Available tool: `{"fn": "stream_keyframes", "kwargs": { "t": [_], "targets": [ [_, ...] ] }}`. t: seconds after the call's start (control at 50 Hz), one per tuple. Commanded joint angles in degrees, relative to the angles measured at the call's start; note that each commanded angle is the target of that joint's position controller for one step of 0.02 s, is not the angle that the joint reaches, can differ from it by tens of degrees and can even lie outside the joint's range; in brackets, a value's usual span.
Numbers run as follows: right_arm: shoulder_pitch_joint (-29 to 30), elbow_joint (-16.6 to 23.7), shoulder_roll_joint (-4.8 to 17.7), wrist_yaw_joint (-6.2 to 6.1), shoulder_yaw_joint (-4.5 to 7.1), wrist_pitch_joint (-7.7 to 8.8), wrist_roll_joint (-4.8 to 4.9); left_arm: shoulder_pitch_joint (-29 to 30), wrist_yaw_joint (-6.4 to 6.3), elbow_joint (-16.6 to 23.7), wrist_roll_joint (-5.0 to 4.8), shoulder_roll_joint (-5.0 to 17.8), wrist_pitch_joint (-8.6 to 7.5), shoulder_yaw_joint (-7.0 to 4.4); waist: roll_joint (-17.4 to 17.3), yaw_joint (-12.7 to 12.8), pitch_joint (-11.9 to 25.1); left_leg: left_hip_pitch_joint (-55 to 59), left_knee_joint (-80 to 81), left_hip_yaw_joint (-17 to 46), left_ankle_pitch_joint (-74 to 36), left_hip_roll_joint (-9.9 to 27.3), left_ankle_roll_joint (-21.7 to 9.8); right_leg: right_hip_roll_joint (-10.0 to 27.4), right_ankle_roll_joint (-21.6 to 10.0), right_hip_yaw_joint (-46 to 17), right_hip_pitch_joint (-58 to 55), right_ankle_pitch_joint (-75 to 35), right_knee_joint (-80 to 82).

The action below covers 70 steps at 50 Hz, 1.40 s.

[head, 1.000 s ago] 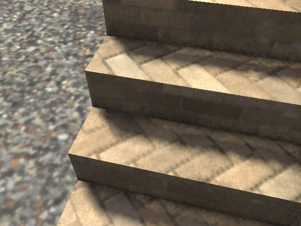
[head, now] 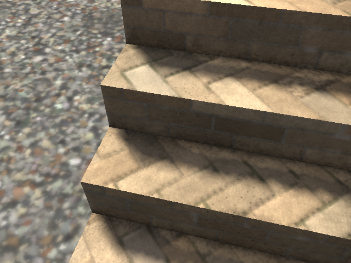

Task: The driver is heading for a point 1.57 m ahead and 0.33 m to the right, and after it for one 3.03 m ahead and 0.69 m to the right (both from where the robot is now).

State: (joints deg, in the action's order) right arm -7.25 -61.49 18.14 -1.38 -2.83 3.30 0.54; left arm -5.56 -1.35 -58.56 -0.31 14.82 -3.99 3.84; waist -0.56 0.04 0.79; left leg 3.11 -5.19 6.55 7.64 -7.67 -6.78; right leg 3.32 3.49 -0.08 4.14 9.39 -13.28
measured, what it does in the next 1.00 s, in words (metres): stands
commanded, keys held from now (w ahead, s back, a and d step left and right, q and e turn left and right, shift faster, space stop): w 1.00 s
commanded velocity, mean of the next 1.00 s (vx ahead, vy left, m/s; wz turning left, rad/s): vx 0.50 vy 0.00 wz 0.00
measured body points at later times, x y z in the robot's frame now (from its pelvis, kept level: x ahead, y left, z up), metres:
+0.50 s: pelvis +0.01 +0.00 +0.00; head +0.01 +0.00 +0.45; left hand +0.13 +0.25 -0.13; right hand +0.10 -0.28 -0.13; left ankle -0.06 +0.05 -0.75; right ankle -0.03 -0.16 -0.75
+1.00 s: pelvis +0.01 +0.00 +0.00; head +0.01 +0.00 +0.45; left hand +0.13 +0.25 -0.13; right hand +0.10 -0.28 -0.13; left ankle -0.06 +0.05 -0.75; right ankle -0.03 -0.16 -0.75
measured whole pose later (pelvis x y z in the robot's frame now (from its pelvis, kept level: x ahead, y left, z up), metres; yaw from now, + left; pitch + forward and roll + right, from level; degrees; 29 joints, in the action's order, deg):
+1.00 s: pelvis +0.01 +0.00 +0.00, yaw +0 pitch +0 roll +0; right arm -8.4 -60.2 18.1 -1.4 -2.7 3.2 0.3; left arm -6.0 -1.5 -58.2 -0.4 14.7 -3.8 3.8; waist -0.7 -0.2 0.8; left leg 3.6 -5.6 7.2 8.3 -7.6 -6.7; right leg 3.4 3.5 -0.1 3.6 10.1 -13.5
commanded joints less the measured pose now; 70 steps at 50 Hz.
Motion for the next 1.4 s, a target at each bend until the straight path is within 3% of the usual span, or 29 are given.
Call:
{"fn": "stream_keyframes", "kwargs": {
  "t": [0.02,1.4],
  "targets": [
    [1.3,2.2,7.9,-0.2,1.32,0.53,0.03,2.5,-0.16,2.8,-0.02,6.6,-0.67,-1.21,0.8,0.0,2.3,1.3,-3.6,6.1,-26.7,12.8,2.7,3.9,-1.5,-3.5,0.3,-11.0,-0.2],
    [-0.4,3.6,7.6,-0.18,1.49,0.36,-0.11,1.7,-0.34,3.2,-0.16,6.9,-0.52,-1.39,1.1,-0.4,2.1,1.0,-4.0,6.3,-26.8,12.1,3.3,3.8,-1.9,-3.1,-1.0,-12.0,-0.5]
  ]
}}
